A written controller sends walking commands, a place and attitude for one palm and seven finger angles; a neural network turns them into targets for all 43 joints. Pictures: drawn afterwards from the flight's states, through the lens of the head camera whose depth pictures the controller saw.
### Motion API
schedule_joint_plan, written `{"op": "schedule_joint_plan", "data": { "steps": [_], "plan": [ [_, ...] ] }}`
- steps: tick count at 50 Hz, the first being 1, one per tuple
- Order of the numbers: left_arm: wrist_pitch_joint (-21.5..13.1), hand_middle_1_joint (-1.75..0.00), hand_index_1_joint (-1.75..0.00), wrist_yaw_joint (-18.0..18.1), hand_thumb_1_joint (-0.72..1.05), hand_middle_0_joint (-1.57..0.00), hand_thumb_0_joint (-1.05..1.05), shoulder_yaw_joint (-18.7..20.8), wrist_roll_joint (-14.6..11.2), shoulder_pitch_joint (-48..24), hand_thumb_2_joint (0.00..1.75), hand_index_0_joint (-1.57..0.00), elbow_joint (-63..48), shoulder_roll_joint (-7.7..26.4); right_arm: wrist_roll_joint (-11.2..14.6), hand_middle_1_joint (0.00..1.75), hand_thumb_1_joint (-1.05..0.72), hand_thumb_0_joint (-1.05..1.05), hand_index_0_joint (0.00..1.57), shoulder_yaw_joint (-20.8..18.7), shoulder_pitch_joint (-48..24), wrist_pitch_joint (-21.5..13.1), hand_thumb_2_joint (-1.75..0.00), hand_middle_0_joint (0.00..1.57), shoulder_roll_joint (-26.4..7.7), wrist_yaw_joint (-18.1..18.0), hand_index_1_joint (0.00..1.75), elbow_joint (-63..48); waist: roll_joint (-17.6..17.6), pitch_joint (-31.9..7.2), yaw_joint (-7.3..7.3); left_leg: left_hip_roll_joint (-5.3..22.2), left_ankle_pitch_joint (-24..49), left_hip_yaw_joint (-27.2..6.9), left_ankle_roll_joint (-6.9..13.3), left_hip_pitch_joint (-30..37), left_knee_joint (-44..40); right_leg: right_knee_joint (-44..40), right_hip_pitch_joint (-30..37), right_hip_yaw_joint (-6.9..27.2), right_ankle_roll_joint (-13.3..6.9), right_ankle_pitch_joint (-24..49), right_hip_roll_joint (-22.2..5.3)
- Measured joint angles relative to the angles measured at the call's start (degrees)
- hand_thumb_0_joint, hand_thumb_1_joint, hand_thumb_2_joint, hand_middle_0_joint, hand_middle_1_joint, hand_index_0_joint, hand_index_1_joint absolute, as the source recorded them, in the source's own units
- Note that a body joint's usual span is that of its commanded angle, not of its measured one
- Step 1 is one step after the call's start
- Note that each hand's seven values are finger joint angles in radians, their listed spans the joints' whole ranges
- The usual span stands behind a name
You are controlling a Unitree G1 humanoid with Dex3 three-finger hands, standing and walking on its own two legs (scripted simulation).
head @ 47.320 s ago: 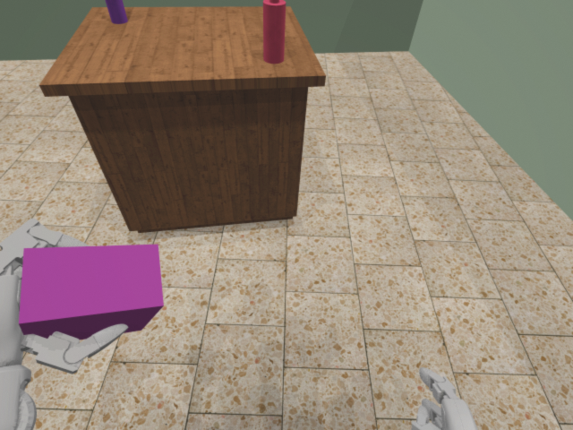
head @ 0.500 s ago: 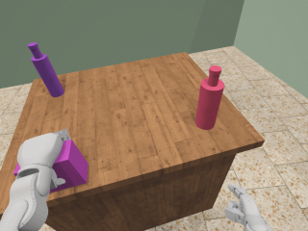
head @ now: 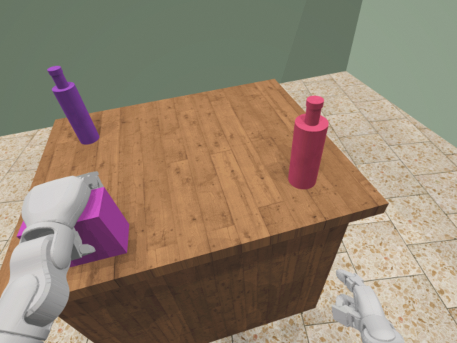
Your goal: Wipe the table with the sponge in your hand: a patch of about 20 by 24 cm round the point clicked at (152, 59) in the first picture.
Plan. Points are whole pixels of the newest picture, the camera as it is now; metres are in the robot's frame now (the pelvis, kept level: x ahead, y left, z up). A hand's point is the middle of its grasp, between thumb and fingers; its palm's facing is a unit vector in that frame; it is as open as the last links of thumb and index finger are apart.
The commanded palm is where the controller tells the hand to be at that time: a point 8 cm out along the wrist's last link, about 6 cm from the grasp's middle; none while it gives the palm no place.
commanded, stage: lift the sponge slowly off the table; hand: left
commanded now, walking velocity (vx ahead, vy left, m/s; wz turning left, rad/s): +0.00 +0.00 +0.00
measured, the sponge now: (85, 235) +0.24 +0.31 +0.08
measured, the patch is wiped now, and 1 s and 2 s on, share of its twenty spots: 1.00 1.00 1.00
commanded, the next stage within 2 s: bring the sponge back beside the body in 0.86 s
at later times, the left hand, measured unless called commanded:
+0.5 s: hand (72, 198) +0.26 +0.31 +0.15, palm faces +0.07 -0.07 -1.00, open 10.4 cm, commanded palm +0.23 +0.31 +0.23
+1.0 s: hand (73, 190) +0.26 +0.30 +0.17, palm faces +0.10 -0.09 -0.99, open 10.4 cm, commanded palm +0.22 +0.30 +0.24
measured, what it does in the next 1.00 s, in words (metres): stands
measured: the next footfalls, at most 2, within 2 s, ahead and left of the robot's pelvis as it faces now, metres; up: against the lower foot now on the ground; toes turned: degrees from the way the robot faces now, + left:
none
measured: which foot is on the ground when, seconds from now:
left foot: down 0.00-1.00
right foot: down 0.00-1.00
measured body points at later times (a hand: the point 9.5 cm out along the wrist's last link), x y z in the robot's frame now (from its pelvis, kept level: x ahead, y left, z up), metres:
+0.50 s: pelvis +0.00 -0.01 +0.00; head -0.02 -0.05 +0.45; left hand +0.25 +0.31 +0.20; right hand +0.24 -0.21 -0.09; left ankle -0.01 +0.10 -0.74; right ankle +0.03 -0.09 -0.74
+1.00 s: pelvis +0.00 +0.00 +0.00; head -0.01 -0.04 +0.45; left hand +0.25 +0.30 +0.22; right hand +0.26 -0.18 -0.07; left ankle -0.01 +0.10 -0.74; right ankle +0.03 -0.09 -0.74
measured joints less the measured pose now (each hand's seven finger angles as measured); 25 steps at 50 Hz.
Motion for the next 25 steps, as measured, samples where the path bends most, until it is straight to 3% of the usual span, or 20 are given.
{"op": "schedule_joint_plan", "data": {
  "steps": [25],
  "plan": [
    [-0.6,-1.30,-1.30,-4.0,-0.52,-0.68,-0.01,2.6,-1.9,-7.2,1.05,-0.71,4.3,4.0,0.3,0.30,-0.91,0.01,0.20,0.0,0.7,-0.7,-0.90,0.20,-0.9,-0.8,0.30,0.0,0.2,0.5,-0.65,0.4,-0.1,-0.3,-0.5,-1.5,1.0,0.5,-1.2,-0.3,-0.4,0.1,0.4]
  ]
}}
